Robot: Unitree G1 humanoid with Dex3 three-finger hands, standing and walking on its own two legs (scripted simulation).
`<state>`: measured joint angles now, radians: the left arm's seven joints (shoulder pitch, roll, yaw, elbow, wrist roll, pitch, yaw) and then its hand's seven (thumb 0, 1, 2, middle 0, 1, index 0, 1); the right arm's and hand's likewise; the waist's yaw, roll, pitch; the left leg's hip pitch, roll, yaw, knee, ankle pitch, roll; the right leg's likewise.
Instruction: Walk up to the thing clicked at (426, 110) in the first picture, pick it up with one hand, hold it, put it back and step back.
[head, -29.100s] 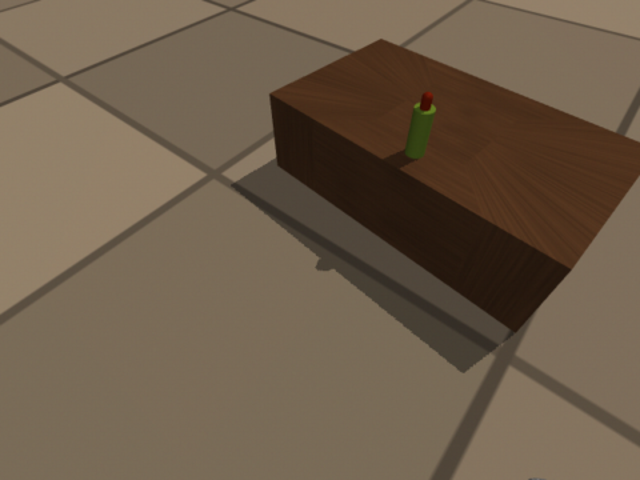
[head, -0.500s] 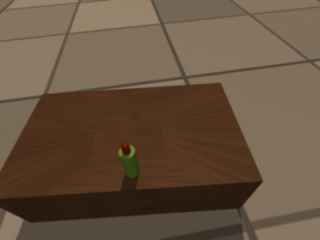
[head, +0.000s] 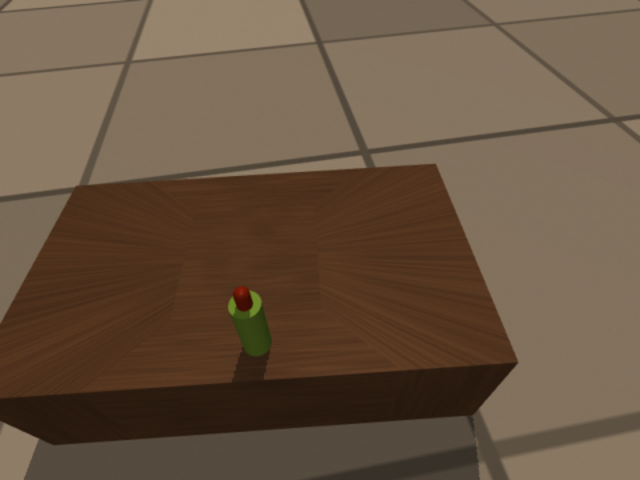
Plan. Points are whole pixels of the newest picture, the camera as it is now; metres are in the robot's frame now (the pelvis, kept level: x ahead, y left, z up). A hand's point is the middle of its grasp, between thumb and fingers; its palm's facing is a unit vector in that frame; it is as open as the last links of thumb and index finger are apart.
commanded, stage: home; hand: left
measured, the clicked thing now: (249, 319) +0.47 +0.18 -0.28
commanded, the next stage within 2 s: stand in 0.08 s
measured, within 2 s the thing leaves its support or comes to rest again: neither
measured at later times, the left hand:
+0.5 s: hand out of the picture +0.07 +0.25 -0.15, palm faces -0.02 -0.93 -0.36, open 12.8 cm
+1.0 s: hand out of the picture +0.09 +0.24 -0.15, palm faces -0.02 -0.93 -0.36, open 7.4 cm
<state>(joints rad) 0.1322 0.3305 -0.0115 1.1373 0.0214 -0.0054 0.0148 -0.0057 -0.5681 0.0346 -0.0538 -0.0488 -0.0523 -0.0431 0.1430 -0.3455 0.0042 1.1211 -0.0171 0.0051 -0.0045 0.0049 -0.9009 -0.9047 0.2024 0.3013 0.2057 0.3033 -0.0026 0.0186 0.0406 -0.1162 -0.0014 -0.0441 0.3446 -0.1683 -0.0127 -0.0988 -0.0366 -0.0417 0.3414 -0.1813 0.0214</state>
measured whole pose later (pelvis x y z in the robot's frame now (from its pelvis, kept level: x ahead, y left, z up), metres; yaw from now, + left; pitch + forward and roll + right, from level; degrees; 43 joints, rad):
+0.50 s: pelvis +0.00 +0.00 +0.00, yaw +0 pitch -3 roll +0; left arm 0.12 0.34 0.00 1.14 0.02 0.00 0.01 0.00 0.05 0.61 -0.19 -0.27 -0.18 -0.26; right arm 0.13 -0.35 0.01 1.13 -0.02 0.00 0.00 0.00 -0.90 -0.90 0.20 0.30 0.21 0.30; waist 0.00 0.01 0.04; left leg -0.10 0.00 -0.05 0.32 -0.16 -0.02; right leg -0.09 -0.03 -0.05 0.33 -0.18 0.02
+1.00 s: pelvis +0.01 -0.01 +0.00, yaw +0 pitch -3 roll +0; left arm 0.11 0.34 0.00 1.13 0.02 0.00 0.00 0.00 0.89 0.90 -0.20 -0.30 -0.20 -0.30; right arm 0.12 -0.35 0.01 1.13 -0.02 0.00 0.00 0.00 -0.90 -0.90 0.20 0.30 0.21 0.30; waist 0.00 0.02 0.04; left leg -0.09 0.01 -0.05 0.31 -0.17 -0.03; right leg -0.09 -0.02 -0.05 0.33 -0.19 0.00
